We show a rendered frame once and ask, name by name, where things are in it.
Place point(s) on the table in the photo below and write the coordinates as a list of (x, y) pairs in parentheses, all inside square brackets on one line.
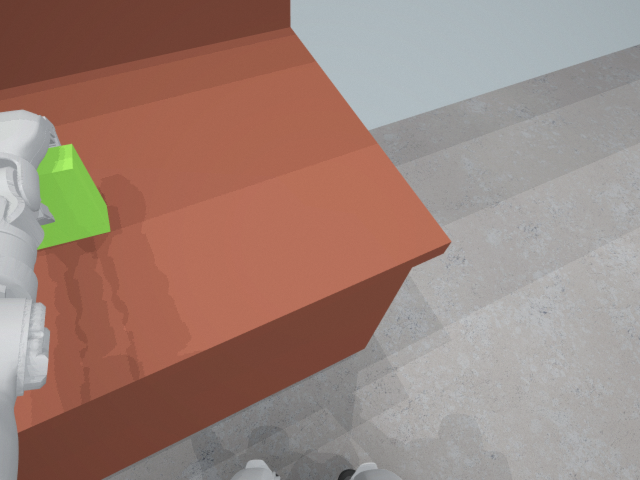
[(258, 232)]

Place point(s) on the robot shin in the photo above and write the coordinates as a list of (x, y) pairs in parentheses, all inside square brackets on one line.
[(364, 467), (257, 464)]

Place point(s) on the right robot shin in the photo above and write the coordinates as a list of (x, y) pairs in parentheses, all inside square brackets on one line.
[(364, 467)]

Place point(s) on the left robot upper arm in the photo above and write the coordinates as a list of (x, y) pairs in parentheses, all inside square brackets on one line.
[(24, 354)]

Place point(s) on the sponge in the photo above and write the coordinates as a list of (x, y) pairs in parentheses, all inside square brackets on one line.
[(71, 196)]

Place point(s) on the left robot hand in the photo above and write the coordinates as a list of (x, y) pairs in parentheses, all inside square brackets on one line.
[(28, 135)]

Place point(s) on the left robot forearm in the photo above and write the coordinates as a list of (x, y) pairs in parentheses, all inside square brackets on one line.
[(20, 232)]

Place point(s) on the left robot shin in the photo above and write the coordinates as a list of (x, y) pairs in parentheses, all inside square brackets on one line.
[(257, 464)]

